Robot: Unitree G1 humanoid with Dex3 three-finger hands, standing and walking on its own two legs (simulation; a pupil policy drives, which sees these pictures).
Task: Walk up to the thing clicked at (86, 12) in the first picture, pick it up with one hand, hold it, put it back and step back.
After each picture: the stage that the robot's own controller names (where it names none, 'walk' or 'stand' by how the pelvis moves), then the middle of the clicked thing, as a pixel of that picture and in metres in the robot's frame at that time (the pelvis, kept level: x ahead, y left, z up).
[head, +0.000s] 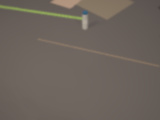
stand; (85, 20) +1.82 -0.04 -0.65
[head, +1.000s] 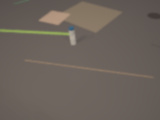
walk; (72, 36) +1.66 +0.25 -0.63
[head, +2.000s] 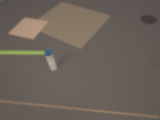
walk; (51, 60) +1.05 +0.42 -0.65
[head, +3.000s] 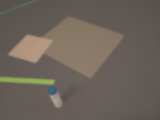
walk; (55, 97) +0.65 +0.32 -0.65
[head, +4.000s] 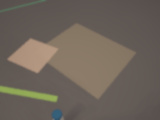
stand; out of the picture +0.45 +0.21 -0.64
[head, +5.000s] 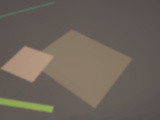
stand; out of the picture +0.39 +0.21 -0.65
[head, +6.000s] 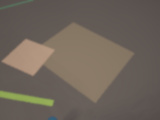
stand; out of the picture +0.39 +0.22 -0.65
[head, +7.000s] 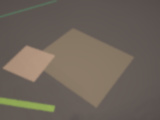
stand; out of the picture +0.38 +0.22 -0.66
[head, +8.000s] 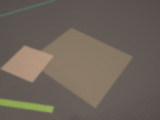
stand; out of the picture +0.37 +0.23 -0.66
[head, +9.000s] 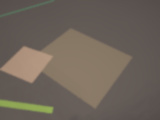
go down; out of the picture +0.36 +0.23 -0.66
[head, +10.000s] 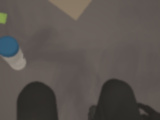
go down; (13, 55) +0.44 +0.26 -0.27
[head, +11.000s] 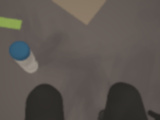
approach; (26, 59) +0.44 +0.26 -0.27
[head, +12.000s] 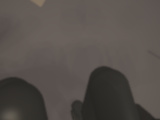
close in; out of the picture +0.43 +0.30 -0.16
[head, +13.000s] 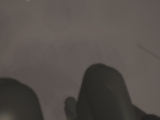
close; out of the picture +0.42 +0.30 -0.16
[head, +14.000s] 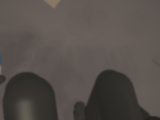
lift; out of the picture +0.34 +0.27 -0.14
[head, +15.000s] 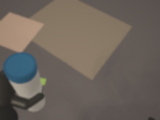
lift; (29, 87) +0.32 +0.18 +0.04
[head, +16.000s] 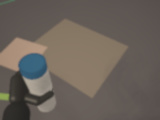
hold; (41, 87) +0.33 +0.15 +0.05
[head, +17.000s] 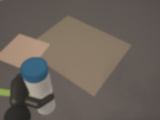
hold; (41, 90) +0.32 +0.16 +0.03
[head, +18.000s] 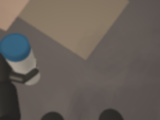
crouch; (24, 64) +0.40 +0.20 -0.02
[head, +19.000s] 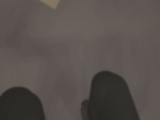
lower; out of the picture +0.48 +0.29 -0.09
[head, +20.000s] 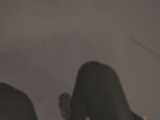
lower; out of the picture +0.45 +0.29 -0.17
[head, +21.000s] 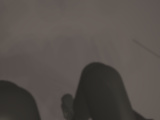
lower; out of the picture +0.44 +0.29 -0.17
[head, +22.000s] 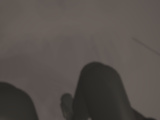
lower; out of the picture +0.43 +0.30 -0.17
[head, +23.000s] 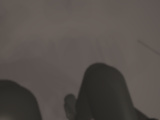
lower; out of the picture +0.41 +0.30 -0.16
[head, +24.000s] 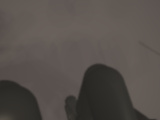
open; out of the picture +0.41 +0.28 -0.17
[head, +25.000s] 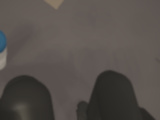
stand; out of the picture +0.41 +0.26 -0.19
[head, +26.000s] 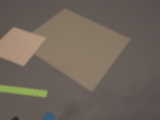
stand; out of the picture +0.37 +0.20 -0.56
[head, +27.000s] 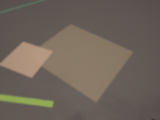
stand; out of the picture +0.38 +0.19 -0.60
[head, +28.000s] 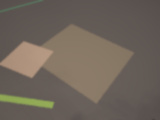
stand; out of the picture +0.37 +0.19 -0.60
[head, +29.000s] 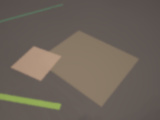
stand; out of the picture +0.40 +0.17 -0.65
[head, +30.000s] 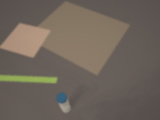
walk; (64, 103) +0.48 +0.18 -0.63
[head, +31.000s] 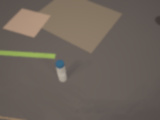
walk; (61, 71) +0.77 +0.19 -0.63
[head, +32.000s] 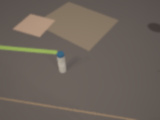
stand; (61, 62) +1.01 +0.21 -0.63
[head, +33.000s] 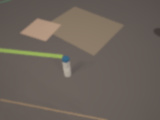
stand; (66, 66) +1.00 +0.18 -0.66
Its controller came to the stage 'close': yes
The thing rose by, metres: 0.68
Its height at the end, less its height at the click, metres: +0.00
